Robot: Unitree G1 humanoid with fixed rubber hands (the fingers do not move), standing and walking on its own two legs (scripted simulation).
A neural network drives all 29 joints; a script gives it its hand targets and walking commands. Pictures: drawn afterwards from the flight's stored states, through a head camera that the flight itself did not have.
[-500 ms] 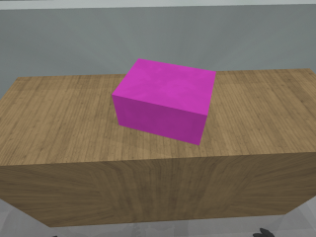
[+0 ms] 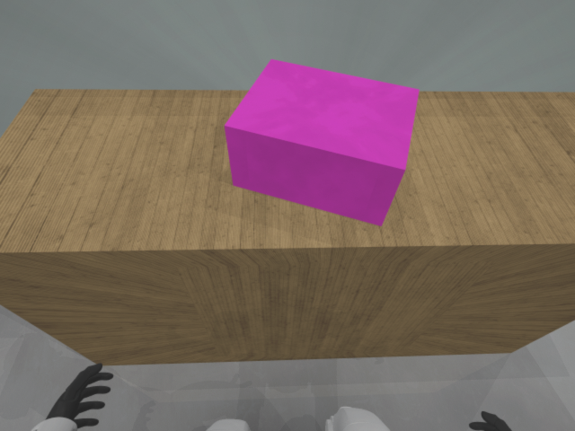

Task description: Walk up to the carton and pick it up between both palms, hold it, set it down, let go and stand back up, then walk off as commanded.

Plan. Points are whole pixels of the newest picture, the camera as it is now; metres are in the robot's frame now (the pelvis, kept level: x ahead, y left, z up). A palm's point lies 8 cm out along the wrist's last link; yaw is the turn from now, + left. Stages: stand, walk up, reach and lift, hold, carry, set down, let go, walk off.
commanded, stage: walk off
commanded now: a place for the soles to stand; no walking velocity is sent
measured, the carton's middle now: (323, 138) +0.59 -0.06 +0.03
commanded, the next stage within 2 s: none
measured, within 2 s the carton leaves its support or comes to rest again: neither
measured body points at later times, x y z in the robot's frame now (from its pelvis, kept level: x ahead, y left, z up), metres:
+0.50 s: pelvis -0.12 -0.04 +0.00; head -0.08 -0.08 +0.44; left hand -0.01 +0.27 -0.08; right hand -0.03 -0.35 -0.14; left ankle -0.13 +0.12 -0.64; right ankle -0.06 -0.11 -0.73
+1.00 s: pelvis -0.27 +0.03 -0.01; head -0.21 +0.04 +0.44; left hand -0.15 +0.36 -0.11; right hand -0.20 -0.28 -0.12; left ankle -0.21 +0.15 -0.73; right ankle -0.26 -0.09 -0.66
